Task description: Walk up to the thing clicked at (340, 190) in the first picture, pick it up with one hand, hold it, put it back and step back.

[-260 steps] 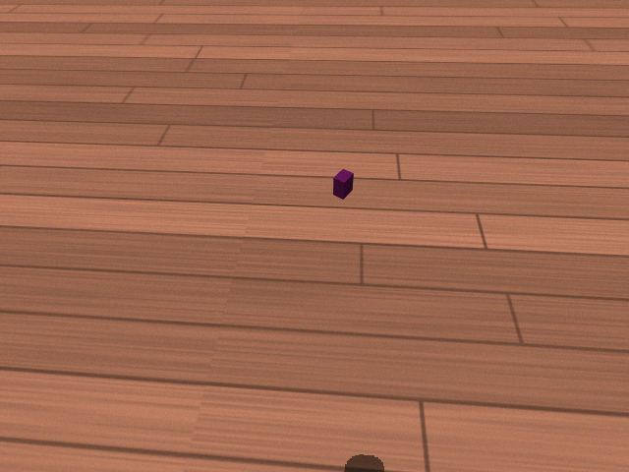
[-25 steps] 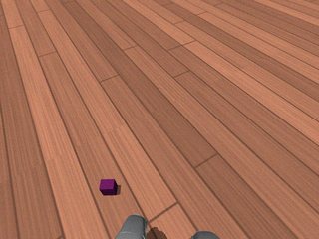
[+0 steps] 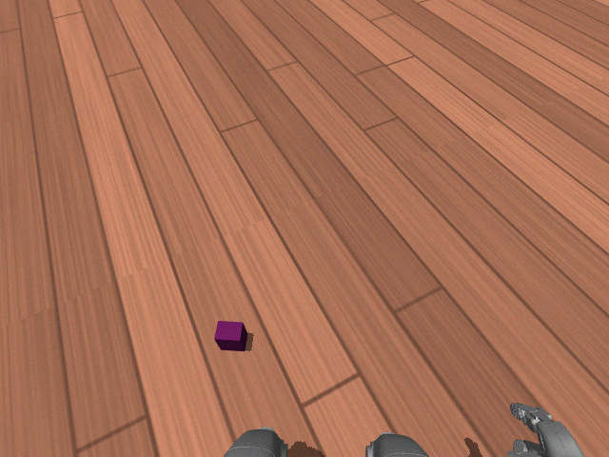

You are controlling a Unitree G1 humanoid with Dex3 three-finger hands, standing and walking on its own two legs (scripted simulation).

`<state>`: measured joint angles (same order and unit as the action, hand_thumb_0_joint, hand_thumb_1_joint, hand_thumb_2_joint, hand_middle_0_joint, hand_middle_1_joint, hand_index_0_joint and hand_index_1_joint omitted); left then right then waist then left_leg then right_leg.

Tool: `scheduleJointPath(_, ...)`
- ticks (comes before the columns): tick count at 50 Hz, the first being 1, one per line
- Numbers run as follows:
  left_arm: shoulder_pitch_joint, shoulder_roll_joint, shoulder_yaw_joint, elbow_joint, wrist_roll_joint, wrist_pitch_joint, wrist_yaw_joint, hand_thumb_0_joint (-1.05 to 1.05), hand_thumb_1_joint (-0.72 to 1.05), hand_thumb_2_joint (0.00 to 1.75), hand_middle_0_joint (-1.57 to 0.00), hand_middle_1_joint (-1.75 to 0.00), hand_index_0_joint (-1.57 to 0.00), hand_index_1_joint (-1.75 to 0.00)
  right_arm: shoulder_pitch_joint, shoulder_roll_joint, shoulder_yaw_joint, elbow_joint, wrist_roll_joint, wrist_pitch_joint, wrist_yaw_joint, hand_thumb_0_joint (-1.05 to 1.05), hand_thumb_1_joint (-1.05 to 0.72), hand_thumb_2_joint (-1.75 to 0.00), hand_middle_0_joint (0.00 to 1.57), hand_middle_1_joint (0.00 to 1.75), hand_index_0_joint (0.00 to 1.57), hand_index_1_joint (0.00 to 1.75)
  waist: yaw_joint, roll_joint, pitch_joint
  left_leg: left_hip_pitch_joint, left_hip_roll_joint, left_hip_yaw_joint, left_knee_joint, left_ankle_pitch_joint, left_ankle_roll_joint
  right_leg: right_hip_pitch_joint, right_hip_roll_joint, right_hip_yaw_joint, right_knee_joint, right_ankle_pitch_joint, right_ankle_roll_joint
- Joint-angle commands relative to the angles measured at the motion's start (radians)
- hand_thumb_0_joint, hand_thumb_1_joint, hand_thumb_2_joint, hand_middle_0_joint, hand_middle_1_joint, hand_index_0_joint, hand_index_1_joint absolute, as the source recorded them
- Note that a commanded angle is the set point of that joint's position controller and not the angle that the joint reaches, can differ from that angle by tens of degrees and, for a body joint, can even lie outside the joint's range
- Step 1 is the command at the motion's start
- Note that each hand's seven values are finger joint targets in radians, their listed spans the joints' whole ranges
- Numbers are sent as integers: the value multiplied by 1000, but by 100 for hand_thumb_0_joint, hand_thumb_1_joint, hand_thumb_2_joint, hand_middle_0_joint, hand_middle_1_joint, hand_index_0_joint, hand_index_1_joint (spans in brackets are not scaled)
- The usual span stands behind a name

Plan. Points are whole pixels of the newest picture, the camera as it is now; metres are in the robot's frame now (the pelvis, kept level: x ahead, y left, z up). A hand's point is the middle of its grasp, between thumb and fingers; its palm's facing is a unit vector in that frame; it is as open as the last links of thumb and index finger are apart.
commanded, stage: walk up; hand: left
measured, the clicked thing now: (231, 336) +0.49 +0.29 -0.69
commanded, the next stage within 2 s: stand in 1.26 s
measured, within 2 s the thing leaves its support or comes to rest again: neither
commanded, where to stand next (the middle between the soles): +0.12 +0.05 m, yaw +0 degrees
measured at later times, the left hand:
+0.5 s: hand out of the picture +0.11 +0.28 -0.13, palm faces -0.05 -0.92 -0.39, open 7.4 cm
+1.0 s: hand out of the picture +0.11 +0.27 -0.12, palm faces -0.06 -0.93 -0.37, open 7.4 cm
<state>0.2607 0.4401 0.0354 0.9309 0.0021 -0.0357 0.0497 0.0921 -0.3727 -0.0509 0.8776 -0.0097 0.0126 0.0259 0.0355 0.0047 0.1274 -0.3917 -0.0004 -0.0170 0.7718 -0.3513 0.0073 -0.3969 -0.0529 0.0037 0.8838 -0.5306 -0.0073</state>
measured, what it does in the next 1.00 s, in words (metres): stands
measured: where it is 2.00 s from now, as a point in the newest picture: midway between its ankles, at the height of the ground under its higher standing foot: outside the picture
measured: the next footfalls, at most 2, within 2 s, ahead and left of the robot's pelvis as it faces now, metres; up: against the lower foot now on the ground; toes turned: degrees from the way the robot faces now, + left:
none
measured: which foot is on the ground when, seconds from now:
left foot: down 0.00-1.00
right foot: down 0.00-1.00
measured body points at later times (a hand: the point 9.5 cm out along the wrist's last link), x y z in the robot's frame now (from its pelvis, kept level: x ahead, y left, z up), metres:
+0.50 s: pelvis +0.01 +0.02 +0.03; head +0.04 +0.02 +0.48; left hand +0.11 +0.33 -0.10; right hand +0.09 -0.29 -0.10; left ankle +0.04 +0.13 -0.71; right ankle +0.02 -0.13 -0.71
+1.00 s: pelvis +0.02 +0.01 +0.04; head +0.03 +0.01 +0.49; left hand +0.12 +0.31 -0.09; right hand +0.09 -0.30 -0.09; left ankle +0.04 +0.13 -0.71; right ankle +0.02 -0.13 -0.71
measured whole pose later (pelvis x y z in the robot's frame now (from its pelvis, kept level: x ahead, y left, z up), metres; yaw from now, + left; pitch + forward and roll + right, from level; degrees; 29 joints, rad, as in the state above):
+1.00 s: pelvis +0.02 +0.01 +0.04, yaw -2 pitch -2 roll +0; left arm 0.08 0.36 0.00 1.16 0.02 -0.03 0.01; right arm 0.07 -0.36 -0.04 1.15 -0.01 0.02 0.03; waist -0.01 0.00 0.06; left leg -0.15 0.01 0.01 0.36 -0.17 0.00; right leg -0.14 -0.03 0.04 0.36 -0.19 0.04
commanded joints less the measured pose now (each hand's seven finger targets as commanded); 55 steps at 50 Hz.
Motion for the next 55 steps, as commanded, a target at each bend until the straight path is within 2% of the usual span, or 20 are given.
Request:
scheduleJointPath(1, 89, 174, 56, 4, 7, -41, 0, 0, 90, 90, -20, -30, -20, -30, -64, -225, -37, -37, 11, -6, -21, 0, -90, -90, 20, 30, 20, 30, 22, 118, -140, -48, 133, -159, -153, 181, 106, 204, 23, -2, -296, 265, -15)
scheduleJointPath(2, 81, 212, 63, -2, 20, -45, 3, 0, 90, 90, -20, -30, -20, -30, -59, -186, -23, -37, 17, -4, -20, 0, -90, -90, 20, 30, 20, 30, 25, 28, -139, -114, 97, -132, -67, 126, 63, 235, -83, 191, -389, 229, -52)
scheduleJointPath(3, 32, 291, 72, -8, 25, -47, 2, 0, 90, 90, -20, -30, -20, -30, -59, -180, -26, -29, 17, 1, -22, 0, -90, -90, 20, 30, 20, 30, 6, -111, -119, -95, 5, -68, 26, -52, 33, 119, -244, 430, -508, 93, -146)
scheduleJointPath(4, -71, 313, 72, -30, 26, -46, -2, 0, 90, 90, -20, -30, -20, -30, -40, -208, -41, -2, 7, 2, -27, 0, -90, -90, 20, 30, 20, 30, -28, -141, -80, -3, 28, -44, 75, -180, 23, 2, -313, 463, -510, 71, -208)
scheduleJointPath(5, -133, 274, 62, -41, 20, -44, -6, 0, 90, 90, -20, -30, -20, -30, 8, -212, -43, 31, 9, -3, -23, 0, -90, -90, 20, 30, 20, 30, -62, -92, -73, 71, 42, -45, 5, -134, 22, -34, -274, 379, -466, 99, -191)
scheduleJointPath(6, -161, 239, 47, -40, 17, -40, -8, 0, 90, 90, -20, -30, -20, -30, 29, -211, -44, 54, 12, -11, -18, 0, -90, -90, 20, 30, 20, 30, -81, -48, -88, 140, 38, -43, -109, -42, 30, -58, -203, 260, -426, 141, -133)
scheduleJointPath(7, -178, 206, 33, -34, 13, -33, -12, 0, 90, 90, -20, -30, -20, -30, 51, -220, -48, 75, 8, -18, -17, 0, -90, -90, 20, 30, 20, 30, -89, -10, -87, 177, 74, -134, -257, -17, 51, -77, -118, 149, -347, 188, -66)
scheduleJointPath(8, -145, 156, 22, -16, 4, -22, -17, 0, 90, 90, -20, -30, -20, -30, 11, -244, -50, 71, -3, -27, -16, 0, -90, -90, 20, 30, 20, 30, -57, 93, -92, 145, 163, -311, -391, -132, 95, -67, -4, 38, -213, 151, -15)
scheduleJointPath(9, -111, 171, 27, 6, 0, -16, -17, 0, 90, 90, -20, -30, -20, -30, -20, -267, -46, 61, -3, -31, -14, 0, -90, -90, 20, 30, 20, 30, -31, 87, -88, 82, 243, -403, -441, -204, 150, -16, 38, 0, -174, 67, -3)
scheduleJointPath(10, -91, 179, 32, 25, 1, -16, -19, 0, 90, 90, -20, -30, -20, -30, -44, -275, -44, 60, -4, -33, -14, 0, -90, -90, 20, 30, 20, 30, -14, 72, -66, 25, 256, -402, -440, -176, 172, 38, 31, 14, -164, 46, -5)
scheduleJointPath(11, -85, 165, 29, 34, 2, -19, -22, 0, 90, 90, -20, -30, -20, -30, -67, -263, -37, 61, -6, -33, -14, 0, -90, -90, 20, 30, 20, 30, -3, 72, -66, 32, 232, -347, -415, -85, 158, 68, 28, 15, -218, 69, -11)
scheduleJointPath(13, -65, 155, 25, 63, -5, -28, -20, 0, 90, 90, -20, -30, -20, -30, -102, -236, -27, 70, -3, -32, -15, 0, -90, -90, 20, 30, 20, 30, 13, 124, -112, 55, 170, -213, -361, 77, 94, 164, 12, 27, -341, 227, -15)
scheduleJointPath(15, -95, 170, 24, 75, -4, -34, -18, 0, 90, 90, -20, -30, -20, -30, -73, -211, -18, 94, 6, -30, -15, 0, -90, -90, 20, 30, 20, 30, -2, 106, -173, 76, 131, -157, -325, 181, 55, 241, -19, 85, -385, 359, -27)
scheduleJointPath(17, -150, 179, 20, 71, -3, -31, -19, 0, 90, 90, -20, -30, -20, -30, -55, -215, -20, 113, 4, -30, -19, 0, -90, -90, 20, 30, 20, 30, -23, 80, -187, 125, 118, -128, -339, 214, 45, 237, -42, 89, -383, 421, -28)
scheduleJointPath(21, -175, 168, 7, 99, -9, -26, -18, 0, 90, 90, -20, -30, -20, -30, -66, -213, -20, 147, 9, -29, -22, 0, -90, -90, 20, 30, 20, 30, -26, 41, -207, 211, 121, -99, -333, 348, 46, 234, -52, 84, -429, 489, -22)
scheduleJointPath(32, -243, 158, -1, 153, 1, -17, -25, 0, 90, 90, -20, -30, -20, -30, -99, -203, -20, 200, 9, -16, -12, 0, -90, -90, 20, 30, 20, 30, -42, -16, -153, 264, 110, -71, -438, 190, 26, 205, -73, 108, -556, 392, -12)
scheduleJointPath(37, -253, 152, 3, 165, 5, -16, -29, 0, 90, 90, -20, -30, -20, -30, -94, -201, -19, 216, 6, -19, -12, 0, -90, -90, 20, 30, 20, 30, -41, -15, -163, 283, 111, -62, -459, 226, 19, 229, -75, 106, -575, 412, -9)
scheduleJointPath(43, -258, 151, 7, 166, 9, -13, -30, 0, 90, 90, -20, -30, -20, -30, -94, -200, -21, 217, 2, -19, -13, 0, -90, -90, 20, 30, 20, 30, -43, -13, -149, 277, 112, -63, -478, 179, 16, 220, -71, 105, -593, 380, -8)
scheduleJointPath(48, -244, 146, 10, 166, 9, -14, -30, 0, 90, 90, -20, -30, -20, -30, -86, -194, -19, 211, 3, -22, -13, 0, -90, -90, 20, 30, 20, 30, -37, 0, -169, 296, 114, -56, -467, 258, 15, 244, -73, 101, -589, 429, -5)
scheduleJointPath(55, -237, 142, 10, 162, 9, -10, -28, 0, 90, 90, -20, -30, -20, -30, -73, -196, -24, 208, 2, -18, -16, 0, -90, -90, 20, 30, 20, 30, -40, -3, -173, 306, 116, -51, -464, 285, 17, 254, -73, 93, -583, 469, -2)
